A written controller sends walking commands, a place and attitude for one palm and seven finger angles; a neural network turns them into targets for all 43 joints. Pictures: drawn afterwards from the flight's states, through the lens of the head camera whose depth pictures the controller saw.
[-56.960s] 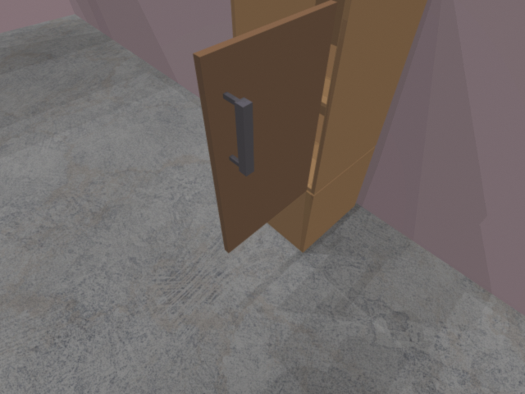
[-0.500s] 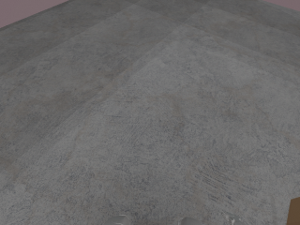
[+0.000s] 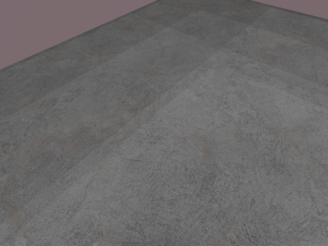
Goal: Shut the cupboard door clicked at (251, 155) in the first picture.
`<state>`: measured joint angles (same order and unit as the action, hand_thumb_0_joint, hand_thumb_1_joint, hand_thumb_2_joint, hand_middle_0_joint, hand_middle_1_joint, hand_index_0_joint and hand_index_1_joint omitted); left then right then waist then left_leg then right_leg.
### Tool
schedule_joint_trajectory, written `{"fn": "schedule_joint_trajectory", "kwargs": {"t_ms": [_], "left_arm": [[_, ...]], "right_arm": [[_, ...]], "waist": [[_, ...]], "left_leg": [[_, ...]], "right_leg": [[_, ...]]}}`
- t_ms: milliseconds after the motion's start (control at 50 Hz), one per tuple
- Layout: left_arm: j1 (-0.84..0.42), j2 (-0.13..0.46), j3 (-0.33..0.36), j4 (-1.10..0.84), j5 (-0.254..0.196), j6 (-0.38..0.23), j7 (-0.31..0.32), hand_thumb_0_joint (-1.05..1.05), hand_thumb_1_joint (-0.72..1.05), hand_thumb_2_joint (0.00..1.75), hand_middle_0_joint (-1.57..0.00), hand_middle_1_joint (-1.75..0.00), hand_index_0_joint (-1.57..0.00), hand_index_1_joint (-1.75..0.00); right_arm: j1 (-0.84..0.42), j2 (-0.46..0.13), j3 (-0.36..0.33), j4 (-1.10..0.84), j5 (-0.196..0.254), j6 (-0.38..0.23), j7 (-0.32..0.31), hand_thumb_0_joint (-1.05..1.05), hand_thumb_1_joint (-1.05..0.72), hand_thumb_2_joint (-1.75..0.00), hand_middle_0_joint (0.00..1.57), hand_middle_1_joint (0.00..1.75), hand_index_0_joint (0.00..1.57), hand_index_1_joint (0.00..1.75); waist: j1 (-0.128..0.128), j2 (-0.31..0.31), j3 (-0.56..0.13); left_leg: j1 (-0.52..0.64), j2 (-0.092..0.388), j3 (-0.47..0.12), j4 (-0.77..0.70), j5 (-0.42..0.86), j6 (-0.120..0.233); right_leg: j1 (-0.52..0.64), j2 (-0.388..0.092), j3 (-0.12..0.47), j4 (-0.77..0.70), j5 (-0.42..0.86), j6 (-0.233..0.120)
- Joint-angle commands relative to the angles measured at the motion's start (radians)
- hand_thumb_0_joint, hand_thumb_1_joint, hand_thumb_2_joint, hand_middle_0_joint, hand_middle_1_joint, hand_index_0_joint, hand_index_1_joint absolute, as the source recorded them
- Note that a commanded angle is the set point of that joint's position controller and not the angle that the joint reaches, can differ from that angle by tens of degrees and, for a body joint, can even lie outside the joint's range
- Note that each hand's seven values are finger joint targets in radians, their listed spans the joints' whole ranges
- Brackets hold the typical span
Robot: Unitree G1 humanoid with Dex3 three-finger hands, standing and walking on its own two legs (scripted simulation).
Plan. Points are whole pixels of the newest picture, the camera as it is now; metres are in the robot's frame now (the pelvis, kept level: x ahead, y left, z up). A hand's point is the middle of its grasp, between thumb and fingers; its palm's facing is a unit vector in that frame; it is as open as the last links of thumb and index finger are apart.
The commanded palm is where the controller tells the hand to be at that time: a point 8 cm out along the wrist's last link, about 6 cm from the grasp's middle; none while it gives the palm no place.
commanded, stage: walk to a spot facing it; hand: left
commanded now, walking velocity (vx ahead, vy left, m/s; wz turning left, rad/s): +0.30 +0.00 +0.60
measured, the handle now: out of the picture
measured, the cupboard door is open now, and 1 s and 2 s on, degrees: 18 18 18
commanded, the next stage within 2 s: turn to face it in 0.24 s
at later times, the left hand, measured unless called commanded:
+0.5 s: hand out of the picture +0.15 +0.26 -0.19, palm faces +0.27 -0.94 -0.21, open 7.4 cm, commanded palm none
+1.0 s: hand (89, 183) +0.34 +0.26 -0.17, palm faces +0.00 -0.98 -0.22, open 7.4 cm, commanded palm none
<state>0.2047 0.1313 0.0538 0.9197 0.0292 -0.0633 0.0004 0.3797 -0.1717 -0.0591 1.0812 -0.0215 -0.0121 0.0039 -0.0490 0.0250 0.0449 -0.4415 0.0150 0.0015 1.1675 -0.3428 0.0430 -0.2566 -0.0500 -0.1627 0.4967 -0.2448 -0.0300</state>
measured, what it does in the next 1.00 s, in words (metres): walks ahead: left foot, then right foot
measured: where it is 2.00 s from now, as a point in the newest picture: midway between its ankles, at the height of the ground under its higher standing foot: (149, 229)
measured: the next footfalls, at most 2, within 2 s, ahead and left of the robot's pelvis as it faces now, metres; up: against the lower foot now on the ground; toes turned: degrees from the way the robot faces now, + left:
left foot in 0.34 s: +0.27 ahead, +0.16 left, +0.00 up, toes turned +17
right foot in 0.76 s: +0.31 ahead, -0.05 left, +0.00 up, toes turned -1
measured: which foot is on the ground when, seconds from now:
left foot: up 0.00-0.32, down 0.34-0.78, up 0.80-1.00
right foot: down 0.00-0.32, up 0.34-0.74, down 0.76-1.00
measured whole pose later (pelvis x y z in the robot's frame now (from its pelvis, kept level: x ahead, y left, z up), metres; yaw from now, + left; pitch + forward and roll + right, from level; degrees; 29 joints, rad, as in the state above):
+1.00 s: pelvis +0.28 +0.07 +0.00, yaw -4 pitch +2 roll +0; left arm 0.24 0.20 0.07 0.93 0.03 0.04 0.01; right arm 0.16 -0.22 -0.05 0.94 -0.01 0.04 -0.03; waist 0.02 -0.02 0.07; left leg -0.45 0.04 0.02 0.90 -0.45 -0.06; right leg -0.27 0.02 0.04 0.50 -0.27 -0.02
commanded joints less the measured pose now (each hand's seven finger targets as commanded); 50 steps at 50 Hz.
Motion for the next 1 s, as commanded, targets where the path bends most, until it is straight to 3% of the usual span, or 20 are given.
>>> {"fn": "schedule_joint_trajectory", "kwargs": {"t_ms": [0,180,220,260,280,300,320,340,380,420,500,640,700,720,740,760,780,800,860,980], "left_arm": [[0.14,0.101,0.034,0.001,0.002,-0.029,0.012,0.0,0.9,0.9,-0.2,-0.3,-0.2,-0.3],[0.202,0.197,0.035,0.032,-0.001,-0.026,0.016,0.0,0.9,0.9,-0.2,-0.3,-0.2,-0.3],[0.181,0.232,0.041,0.024,0.001,-0.021,0.015,0.0,0.9,0.9,-0.2,-0.3,-0.2,-0.3],[0.154,0.268,0.051,0.006,-0.006,-0.011,0.011,0.0,0.9,0.9,-0.2,-0.3,-0.2,-0.3],[0.148,0.264,0.052,-0.013,-0.011,-0.003,0.005,0.0,0.9,0.9,-0.2,-0.3,-0.2,-0.3],[0.178,0.201,0.042,-0.055,-0.024,0.006,-0.012,0.0,0.9,0.9,-0.2,-0.3,-0.2,-0.3],[0.057,0.212,0.021,-0.123,-0.018,0.012,-0.003,0.0,0.9,0.9,-0.2,-0.3,-0.2,-0.3],[0.073,0.169,0.022,-0.118,-0.018,0.009,0.009,0.0,0.9,0.9,-0.2,-0.3,-0.2,-0.3],[0.142,0.144,0.014,-0.042,-0.005,0.031,0.01,0.0,0.9,0.9,-0.2,-0.3,-0.2,-0.3],[0.21,0.12,0.002,0.014,0.001,0.055,0.007,0.0,0.9,0.9,-0.2,-0.3,-0.2,-0.3],[0.198,0.086,-0.007,0.039,-0.002,0.085,0.008,0.0,0.9,0.9,-0.2,-0.3,-0.2,-0.3],[0.092,0.098,0.028,-0.025,0.002,0.099,-0.008,0.0,0.9,0.9,-0.2,-0.3,-0.2,-0.3],[0.126,0.116,0.04,-0.032,0.0,0.09,-0.01,0.0,0.9,0.9,-0.2,-0.3,-0.2,-0.3],[0.154,0.153,0.047,-0.03,0.003,0.081,-0.008,0.0,0.9,0.9,-0.2,-0.3,-0.2,-0.3],[0.171,0.22,0.057,-0.027,0.011,0.07,-0.001,0.0,0.9,0.9,-0.2,-0.3,-0.2,-0.3],[0.207,0.272,0.063,-0.019,0.003,0.064,0.007,0.0,0.9,0.9,-0.2,-0.3,-0.2,-0.3],[0.211,0.274,0.071,-0.015,0.0,0.061,0.021,0.0,0.9,0.9,-0.2,-0.3,-0.2,-0.3],[0.179,0.263,0.073,-0.017,-0.002,0.062,0.028,0.0,0.9,0.9,-0.2,-0.3,-0.2,-0.3],[0.097,0.236,0.064,-0.047,-0.005,0.071,0.029,0.0,0.9,0.9,-0.2,-0.3,-0.2,-0.3],[0.032,0.276,0.074,-0.064,0.0,0.085,0.014,0.0,0.9,0.9,-0.2,-0.3,-0.2,-0.3]], "right_arm": [[-0.058,-0.008,-0.006,-0.119,-0.006,-0.002,0.02,0.0,-0.9,-0.9,0.2,0.3,0.2,0.3],[-0.312,-0.042,0.011,-0.251,-0.003,0.002,0.058,0.0,-0.9,-0.9,0.2,0.3,0.2,0.3],[-0.279,-0.075,0.005,-0.257,-0.004,0.0,0.055,0.0,-0.9,-0.9,0.2,0.3,0.2,0.3],[-0.129,-0.132,-0.011,-0.228,-0.011,-0.003,0.045,0.0,-0.9,-0.9,0.2,0.3,0.2,0.3],[0.0,-0.204,-0.03,-0.204,-0.016,-0.005,0.036,0.0,-0.9,-0.9,0.2,0.3,0.2,0.3],[0.073,-0.345,-0.063,-0.198,-0.027,-0.012,0.023,0.0,-0.9,-0.9,0.2,0.3,0.2,0.3],[0.112,-0.385,-0.058,-0.195,-0.005,-0.009,0.005,0.0,-0.9,-0.9,0.2,0.3,0.2,0.3],[0.031,-0.356,-0.046,-0.21,-0.006,-0.016,-0.009,0.0,-0.9,-0.9,0.2,0.3,0.2,0.3],[-0.148,-0.23,-0.006,-0.254,-0.003,-0.029,-0.023,0.0,-0.9,-0.9,0.2,0.3,0.2,0.3],[-0.198,-0.166,0.019,-0.233,-0.005,-0.036,-0.029,0.0,-0.9,-0.9,0.2,0.3,0.2,0.3],[-0.208,-0.147,0.026,-0.191,-0.004,-0.026,-0.032,0.0,-0.9,-0.9,0.2,0.3,0.2,0.3],[-0.207,-0.162,-0.01,-0.171,-0.008,0.009,-0.038,0.0,-0.9,-0.9,0.2,0.3,0.2,0.3],[-0.201,-0.175,-0.018,-0.17,-0.003,0.015,-0.038,0.0,-0.9,-0.9,0.2,0.3,0.2,0.3],[-0.21,-0.163,-0.02,-0.178,0.002,0.016,-0.034,0.0,-0.9,-0.9,0.2,0.3,0.2,0.3],[-0.203,-0.119,-0.016,-0.196,0.009,0.015,-0.031,0.0,-0.9,-0.9,0.2,0.3,0.2,0.3],[-0.245,-0.083,-0.004,-0.227,0.012,0.023,-0.029,0.0,-0.9,-0.9,0.2,0.3,0.2,0.3],[-0.261,-0.099,-0.002,-0.236,0.007,0.028,-0.037,0.0,-0.9,-0.9,0.2,0.3,0.2,0.3],[-0.262,-0.113,-0.005,-0.233,0.01,0.023,-0.041,0.0,-0.9,-0.9,0.2,0.3,0.2,0.3],[-0.25,-0.101,0.0,-0.224,0.011,0.027,-0.035,0.0,-0.9,-0.9,0.2,0.3,0.2,0.3],[-0.211,-0.101,0.001,-0.24,0.017,0.027,-0.035,0.0,-0.9,-0.9,0.2,0.3,0.2,0.3]], "waist": [[0.035,-0.151,0.006],[0.067,-0.139,0.036],[0.036,-0.147,0.014],[-0.045,-0.115,-0.076],[-0.11,-0.023,-0.162],[-0.112,0.265,-0.239],[-0.128,0.11,-0.23],[-0.07,0.018,-0.207],[0.005,0.129,-0.132],[0.057,0.118,-0.115],[0.076,0.067,-0.076],[0.061,0.087,-0.006],[0.08,0.06,-0.037],[0.092,-0.01,-0.041],[0.095,-0.178,-0.064],[0.126,-0.269,-0.072],[0.125,-0.269,-0.108],[0.114,-0.238,-0.126],[0.083,-0.118,-0.152],[0.065,-0.166,-0.114]], "left_leg": [[-0.21,0.086,-0.001,-0.009,0.093,-0.034],[-0.187,0.061,0.105,-0.411,0.138,-0.009],[-0.076,0.029,0.13,-0.459,0.086,0.014],[0.185,-0.045,0.165,-0.542,0.117,0.036],[0.431,0.006,0.069,-0.606,0.172,0.065],[0.635,0.326,-0.433,-0.698,0.341,0.211],[0.596,0.429,-0.597,-0.794,0.435,0.274],[0.489,0.431,-0.482,-0.803,0.355,0.252],[0.267,0.337,-0.315,-0.867,0.2,0.172],[0.178,0.275,-0.174,-0.884,0.242,0.131],[0.115,0.255,-0.053,-0.911,0.259,0.108],[0.152,0.311,0.006,-0.834,0.221,0.118],[0.185,0.29,0.057,-0.687,0.305,0.068],[0.153,0.234,0.108,-0.588,0.248,0.019],[0.038,0.122,0.193,-0.419,0.046,-0.045],[-0.094,0.007,0.152,-0.214,-0.29,-0.084],[-0.171,0.022,0.038,-0.098,-0.288,-0.084],[-0.224,0.029,-0.003,-0.031,-0.245,-0.091],[-0.157,0.048,-0.003,-0.104,-0.143,-0.107],[0.025,0.01,0.034,-0.442,-0.056,-0.111]], "right_leg": [[0.117,-0.287,0.118,-0.289,0.275,-0.08],[0.285,-0.306,-0.045,-0.213,0.565,-0.059],[0.282,-0.327,-0.067,-0.112,0.69,-0.052],[0.207,-0.295,-0.137,0.144,0.72,-0.018],[0.038,-0.258,-0.143,0.389,0.503,0.014],[-0.303,-0.071,-0.117,0.75,-0.267,0.083],[-0.41,-0.038,0.062,0.869,-0.39,0.072],[-0.414,-0.058,0.12,0.896,-0.334,0.058],[-0.34,-0.102,0.164,0.813,-0.22,0.055],[-0.233,-0.09,0.164,0.686,-0.151,0.055],[-0.123,-0.044,0.15,0.455,-0.085,0.058],[-0.084,0.011,0.089,0.257,-0.059,0.058],[0.013,0.023,0.089,0.078,0.054,0.039],[0.056,-0.02,0.18,0.0,0.205,0.012],[0.134,-0.192,0.41,-0.077,0.436,-0.062],[0.185,-0.325,0.594,-0.151,0.638,-0.189],[0.251,-0.319,0.619,-0.134,0.73,-0.23],[0.315,-0.3,0.589,-0.094,0.774,-0.24],[0.268,-0.217,0.441,-0.074,0.672,-0.189],[0.13,-0.161,0.447,-0.054,0.562,-0.15]]}}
